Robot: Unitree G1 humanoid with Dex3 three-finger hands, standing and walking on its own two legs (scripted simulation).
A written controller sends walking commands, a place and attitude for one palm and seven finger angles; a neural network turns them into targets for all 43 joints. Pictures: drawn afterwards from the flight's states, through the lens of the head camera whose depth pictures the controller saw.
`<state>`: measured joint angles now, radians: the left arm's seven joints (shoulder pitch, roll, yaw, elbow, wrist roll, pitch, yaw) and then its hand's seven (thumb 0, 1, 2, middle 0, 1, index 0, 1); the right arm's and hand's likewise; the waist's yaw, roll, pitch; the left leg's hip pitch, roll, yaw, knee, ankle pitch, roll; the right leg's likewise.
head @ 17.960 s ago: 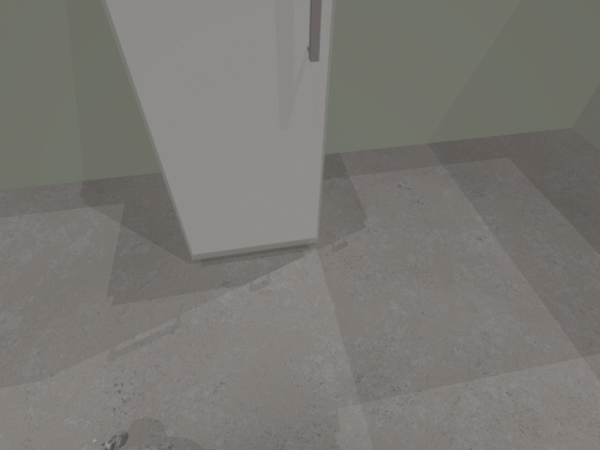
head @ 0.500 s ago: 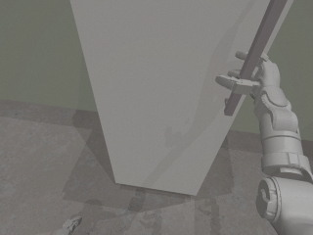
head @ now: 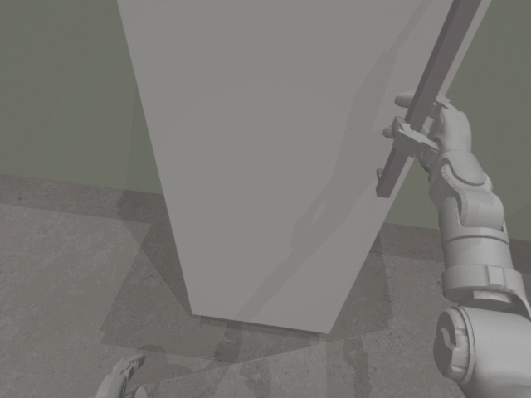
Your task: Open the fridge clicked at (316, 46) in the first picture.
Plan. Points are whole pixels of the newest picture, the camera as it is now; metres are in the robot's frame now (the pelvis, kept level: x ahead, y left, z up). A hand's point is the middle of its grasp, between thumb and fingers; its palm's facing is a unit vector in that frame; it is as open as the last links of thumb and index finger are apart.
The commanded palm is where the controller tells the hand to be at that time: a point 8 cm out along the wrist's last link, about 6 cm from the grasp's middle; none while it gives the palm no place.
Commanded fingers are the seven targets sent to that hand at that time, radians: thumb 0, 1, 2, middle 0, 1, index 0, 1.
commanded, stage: grip the handle and tug to test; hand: right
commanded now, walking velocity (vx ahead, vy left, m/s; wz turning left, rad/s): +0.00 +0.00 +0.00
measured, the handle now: (420, 89) +0.49 -0.17 +0.27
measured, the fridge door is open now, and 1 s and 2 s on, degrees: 0 0 21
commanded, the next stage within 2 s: pull the door a little, standing still in 0.56 s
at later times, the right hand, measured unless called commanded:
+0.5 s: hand (400, 137) +0.43 -0.15 +0.22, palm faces +0.07 +1.00 +0.02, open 5.7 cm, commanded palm +0.38 -0.20 +0.22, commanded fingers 0.00 -0.90 -0.90 0.45 1.40 0.45 1.40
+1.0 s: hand (400, 140) +0.43 -0.15 +0.22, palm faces +0.07 +1.00 +0.00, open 6.0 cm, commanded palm +0.36 -0.19 +0.22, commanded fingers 0.00 -0.90 -0.90 0.45 1.40 0.45 1.40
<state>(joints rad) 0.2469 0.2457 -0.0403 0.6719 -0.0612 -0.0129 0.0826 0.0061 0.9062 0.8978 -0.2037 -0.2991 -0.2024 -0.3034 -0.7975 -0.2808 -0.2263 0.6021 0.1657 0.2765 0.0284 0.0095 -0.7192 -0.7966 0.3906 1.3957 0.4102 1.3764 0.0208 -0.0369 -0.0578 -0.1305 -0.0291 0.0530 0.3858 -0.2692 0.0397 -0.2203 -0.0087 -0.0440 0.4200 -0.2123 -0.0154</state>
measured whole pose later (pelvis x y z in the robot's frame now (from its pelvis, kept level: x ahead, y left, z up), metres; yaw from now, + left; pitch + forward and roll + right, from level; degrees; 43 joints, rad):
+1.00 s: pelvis +0.06 +0.00 +0.00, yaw +2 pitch +2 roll +0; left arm 0.15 0.23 -0.05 0.59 -0.05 0.05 0.04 0.01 0.91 0.90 -0.20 -0.30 -0.20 -0.30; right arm -0.42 -0.22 -0.23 0.00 0.20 0.48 0.00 0.01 -0.75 -0.79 0.29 1.37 0.27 1.33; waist -0.01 -0.05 -0.10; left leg -0.07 -0.02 0.03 0.37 -0.28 0.03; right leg -0.13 0.00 -0.05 0.38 -0.24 -0.02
